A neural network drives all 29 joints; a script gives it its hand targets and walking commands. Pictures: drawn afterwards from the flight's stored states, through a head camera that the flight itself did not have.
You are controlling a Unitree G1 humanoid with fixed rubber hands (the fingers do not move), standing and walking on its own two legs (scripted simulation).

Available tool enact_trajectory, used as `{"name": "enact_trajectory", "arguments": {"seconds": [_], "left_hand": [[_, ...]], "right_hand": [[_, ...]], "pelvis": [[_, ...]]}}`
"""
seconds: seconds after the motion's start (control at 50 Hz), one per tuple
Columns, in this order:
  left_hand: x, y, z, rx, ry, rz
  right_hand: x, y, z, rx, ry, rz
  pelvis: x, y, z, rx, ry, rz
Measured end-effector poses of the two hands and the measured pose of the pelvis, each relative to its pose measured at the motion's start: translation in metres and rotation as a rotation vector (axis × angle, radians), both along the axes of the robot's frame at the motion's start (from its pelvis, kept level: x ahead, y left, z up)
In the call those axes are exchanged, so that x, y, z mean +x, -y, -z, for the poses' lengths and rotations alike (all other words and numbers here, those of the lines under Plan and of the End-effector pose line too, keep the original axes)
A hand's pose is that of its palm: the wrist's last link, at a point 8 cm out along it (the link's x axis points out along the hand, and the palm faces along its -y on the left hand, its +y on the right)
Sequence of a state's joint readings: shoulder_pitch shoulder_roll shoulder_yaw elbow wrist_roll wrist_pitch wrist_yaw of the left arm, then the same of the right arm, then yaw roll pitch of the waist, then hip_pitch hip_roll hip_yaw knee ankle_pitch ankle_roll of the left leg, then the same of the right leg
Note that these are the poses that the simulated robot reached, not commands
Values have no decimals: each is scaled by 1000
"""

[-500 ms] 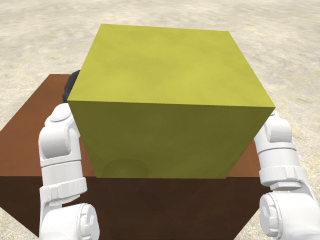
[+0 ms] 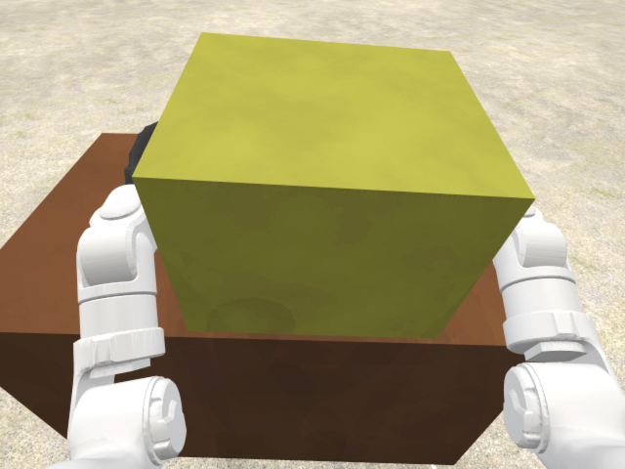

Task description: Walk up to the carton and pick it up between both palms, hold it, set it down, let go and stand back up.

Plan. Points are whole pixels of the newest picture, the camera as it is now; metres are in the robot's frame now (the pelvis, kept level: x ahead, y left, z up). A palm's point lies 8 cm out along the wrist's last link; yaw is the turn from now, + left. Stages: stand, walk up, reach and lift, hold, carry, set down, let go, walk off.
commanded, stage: hold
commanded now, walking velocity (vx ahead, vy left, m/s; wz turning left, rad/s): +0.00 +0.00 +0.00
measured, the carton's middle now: (321, 188) +0.40 -0.01 +0.20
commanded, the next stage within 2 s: none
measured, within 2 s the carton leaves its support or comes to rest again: neither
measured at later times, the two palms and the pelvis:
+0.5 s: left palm (132, 199) +0.36 +0.21 +0.22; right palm (484, 193) +0.36 -0.20 +0.21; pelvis +0.01 +0.01 +0.00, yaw +0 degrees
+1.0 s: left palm (146, 195) +0.37 +0.20 +0.21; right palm (486, 197) +0.37 -0.21 +0.20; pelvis +0.00 +0.00 +0.00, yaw +0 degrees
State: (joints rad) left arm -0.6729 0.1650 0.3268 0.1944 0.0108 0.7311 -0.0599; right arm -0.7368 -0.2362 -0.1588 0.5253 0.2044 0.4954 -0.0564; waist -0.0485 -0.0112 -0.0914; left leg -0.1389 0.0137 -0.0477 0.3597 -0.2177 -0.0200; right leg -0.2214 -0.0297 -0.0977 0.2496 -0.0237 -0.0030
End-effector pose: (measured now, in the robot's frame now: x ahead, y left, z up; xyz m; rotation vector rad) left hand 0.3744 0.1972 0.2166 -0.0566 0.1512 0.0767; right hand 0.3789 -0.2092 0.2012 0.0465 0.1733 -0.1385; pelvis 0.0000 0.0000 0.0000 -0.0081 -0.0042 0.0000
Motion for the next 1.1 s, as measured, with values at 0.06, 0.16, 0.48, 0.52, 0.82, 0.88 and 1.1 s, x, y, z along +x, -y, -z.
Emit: {"name": "enact_trajectory", "arguments": {"seconds": [0.06,0.16,0.48,0.52,0.82,0.88,1.1], "left_hand": [[0,-1,1,2,3,0],[-3,-3,3,3,15,-1],[-17,-11,0,-14,26,-5],[-18,-12,-1,-14,27,-5],[-14,-6,4,-16,-2,-4],[-12,-4,3,-12,0,-3],[-1,2,3,5,3,1]], "right_hand": [[0,-1,0,-5,3,2],[-1,-3,-2,-9,13,4],[-14,-11,-10,-9,23,2],[-16,-12,-10,-11,25,0],[-13,-6,0,6,-3,-4],[-11,-4,2,6,-2,-5],[-2,2,5,2,1,-1]], "pelvis": [[4,-1,0,-3,2,0],[9,-5,0,-10,11,0],[11,-13,0,-14,54,7],[9,-13,0,-13,58,8],[-3,-7,0,-2,46,9],[-4,-5,0,1,35,7],[0,1,0,-1,4,1]]}}
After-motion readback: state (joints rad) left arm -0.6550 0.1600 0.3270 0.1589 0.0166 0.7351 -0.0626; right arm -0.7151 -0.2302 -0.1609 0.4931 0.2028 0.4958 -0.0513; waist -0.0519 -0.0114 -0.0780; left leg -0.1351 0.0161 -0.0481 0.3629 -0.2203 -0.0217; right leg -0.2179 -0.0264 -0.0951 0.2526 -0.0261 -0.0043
